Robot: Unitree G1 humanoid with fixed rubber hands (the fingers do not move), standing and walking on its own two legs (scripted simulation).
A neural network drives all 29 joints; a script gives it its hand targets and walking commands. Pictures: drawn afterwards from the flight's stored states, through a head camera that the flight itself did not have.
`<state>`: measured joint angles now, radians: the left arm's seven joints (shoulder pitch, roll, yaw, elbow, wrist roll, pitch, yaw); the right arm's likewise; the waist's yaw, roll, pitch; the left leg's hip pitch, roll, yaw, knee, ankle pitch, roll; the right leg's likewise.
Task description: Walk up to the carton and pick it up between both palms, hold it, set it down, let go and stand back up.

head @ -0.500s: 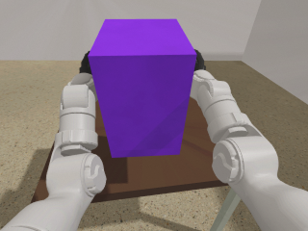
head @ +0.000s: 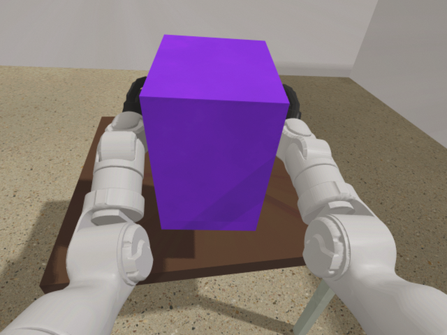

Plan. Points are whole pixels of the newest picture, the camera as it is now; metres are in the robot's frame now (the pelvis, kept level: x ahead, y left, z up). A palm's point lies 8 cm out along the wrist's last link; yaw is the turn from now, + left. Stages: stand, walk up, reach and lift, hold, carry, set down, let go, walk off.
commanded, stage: set down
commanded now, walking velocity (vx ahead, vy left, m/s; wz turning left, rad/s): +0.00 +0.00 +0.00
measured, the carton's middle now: (212, 137) +0.40 +0.05 +0.21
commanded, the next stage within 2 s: none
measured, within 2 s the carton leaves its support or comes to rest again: neither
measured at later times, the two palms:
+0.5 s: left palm (141, 127) +0.41 +0.18 +0.22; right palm (287, 138) +0.40 -0.09 +0.22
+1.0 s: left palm (147, 133) +0.43 +0.17 +0.19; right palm (283, 149) +0.42 -0.10 +0.18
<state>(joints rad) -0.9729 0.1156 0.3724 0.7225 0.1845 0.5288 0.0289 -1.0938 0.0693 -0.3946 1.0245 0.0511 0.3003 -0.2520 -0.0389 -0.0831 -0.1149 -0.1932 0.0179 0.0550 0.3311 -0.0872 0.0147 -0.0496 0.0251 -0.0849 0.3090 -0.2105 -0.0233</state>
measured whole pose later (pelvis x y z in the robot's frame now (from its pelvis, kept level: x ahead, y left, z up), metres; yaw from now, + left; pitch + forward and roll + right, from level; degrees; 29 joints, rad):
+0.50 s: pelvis +0.00 +0.00 +0.00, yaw +0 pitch -3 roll -1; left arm -0.97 0.11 0.36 0.82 0.18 0.40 0.03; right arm -1.04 0.10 -0.48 1.03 -0.06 0.20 -0.22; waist -0.04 -0.10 -0.09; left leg -0.19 0.02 0.06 0.33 -0.09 0.01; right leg -0.05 0.03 -0.08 0.30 -0.21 -0.02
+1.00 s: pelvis +0.01 +0.00 +0.00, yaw +0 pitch -2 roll -1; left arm -0.97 0.11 0.36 0.86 0.18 0.33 0.02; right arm -1.00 0.14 -0.59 1.03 -0.16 0.12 -0.19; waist -0.04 -0.11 -0.06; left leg -0.20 0.02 0.06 0.33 -0.10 0.01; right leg -0.05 0.03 -0.08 0.29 -0.21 -0.02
